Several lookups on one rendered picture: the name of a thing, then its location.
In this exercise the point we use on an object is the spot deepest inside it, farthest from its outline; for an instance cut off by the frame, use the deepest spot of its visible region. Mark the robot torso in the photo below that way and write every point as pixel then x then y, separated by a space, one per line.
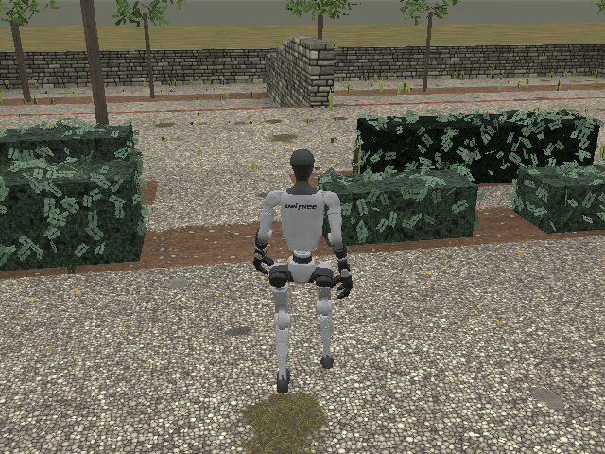
pixel 302 220

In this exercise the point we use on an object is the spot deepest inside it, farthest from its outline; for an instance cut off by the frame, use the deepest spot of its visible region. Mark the left robot shin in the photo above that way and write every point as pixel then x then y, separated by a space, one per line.
pixel 282 346

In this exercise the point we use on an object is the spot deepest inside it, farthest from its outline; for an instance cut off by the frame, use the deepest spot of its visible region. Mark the right robot forearm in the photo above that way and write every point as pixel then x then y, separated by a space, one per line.
pixel 342 258

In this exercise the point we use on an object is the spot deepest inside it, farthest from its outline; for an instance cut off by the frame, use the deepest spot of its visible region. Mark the left robot hand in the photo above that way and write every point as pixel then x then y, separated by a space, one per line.
pixel 257 264

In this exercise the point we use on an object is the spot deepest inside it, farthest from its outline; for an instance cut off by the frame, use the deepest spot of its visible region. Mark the right robot hand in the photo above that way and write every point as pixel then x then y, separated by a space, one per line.
pixel 347 285

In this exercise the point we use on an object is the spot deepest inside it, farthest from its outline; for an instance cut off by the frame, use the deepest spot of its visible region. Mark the left robot forearm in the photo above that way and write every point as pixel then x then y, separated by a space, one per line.
pixel 260 247

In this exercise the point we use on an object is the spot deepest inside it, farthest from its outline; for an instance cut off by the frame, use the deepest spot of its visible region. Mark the robot left upper arm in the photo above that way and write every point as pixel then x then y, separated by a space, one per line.
pixel 272 199

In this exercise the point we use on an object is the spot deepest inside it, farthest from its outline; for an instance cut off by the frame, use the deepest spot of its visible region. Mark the robot right upper arm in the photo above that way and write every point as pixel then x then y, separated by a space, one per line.
pixel 332 200

